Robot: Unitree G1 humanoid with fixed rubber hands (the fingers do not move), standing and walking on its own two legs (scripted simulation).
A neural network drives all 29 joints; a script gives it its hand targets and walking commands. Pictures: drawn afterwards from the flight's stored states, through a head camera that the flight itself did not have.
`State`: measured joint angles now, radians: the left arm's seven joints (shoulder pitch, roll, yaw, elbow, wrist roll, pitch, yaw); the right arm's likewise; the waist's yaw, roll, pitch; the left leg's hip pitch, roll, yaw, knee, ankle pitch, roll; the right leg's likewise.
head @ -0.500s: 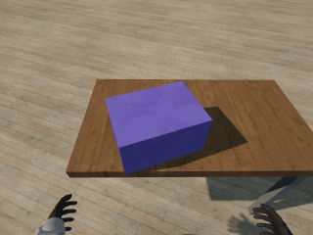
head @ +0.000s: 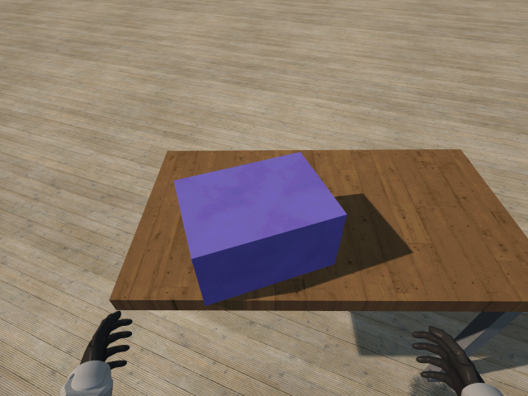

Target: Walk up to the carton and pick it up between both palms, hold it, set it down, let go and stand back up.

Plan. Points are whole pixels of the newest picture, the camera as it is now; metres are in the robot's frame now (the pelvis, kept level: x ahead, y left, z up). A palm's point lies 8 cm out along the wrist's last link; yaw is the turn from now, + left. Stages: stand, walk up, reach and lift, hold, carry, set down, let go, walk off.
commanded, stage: reach and lift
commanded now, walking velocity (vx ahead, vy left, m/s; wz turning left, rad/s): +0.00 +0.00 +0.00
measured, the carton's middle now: (256, 223) +0.48 +0.02 -0.05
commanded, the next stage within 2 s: none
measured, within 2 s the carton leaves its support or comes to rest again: neither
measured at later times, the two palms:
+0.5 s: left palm (104, 360) +0.19 +0.24 -0.01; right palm (455, 351) +0.19 -0.28 -0.02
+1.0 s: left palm (129, 330) +0.22 +0.20 +0.02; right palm (478, 321) +0.22 -0.31 +0.01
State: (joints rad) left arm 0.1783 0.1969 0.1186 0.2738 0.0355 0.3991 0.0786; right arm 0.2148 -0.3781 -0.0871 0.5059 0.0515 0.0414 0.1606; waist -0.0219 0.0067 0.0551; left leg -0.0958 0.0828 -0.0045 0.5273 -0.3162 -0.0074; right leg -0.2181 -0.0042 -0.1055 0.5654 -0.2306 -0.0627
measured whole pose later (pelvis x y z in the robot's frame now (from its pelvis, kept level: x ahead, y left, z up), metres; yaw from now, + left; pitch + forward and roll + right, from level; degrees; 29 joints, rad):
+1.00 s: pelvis +0.04 +0.03 +0.00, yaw -2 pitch +2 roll -1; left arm 0.38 -0.03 -0.07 0.05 0.03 -0.07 0.28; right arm 0.11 -0.64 0.06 0.88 0.55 -0.49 0.41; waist 0.05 0.00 -0.08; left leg -0.21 0.10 0.03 0.52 -0.34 -0.06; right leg -0.32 0.01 -0.07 0.50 -0.21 -0.03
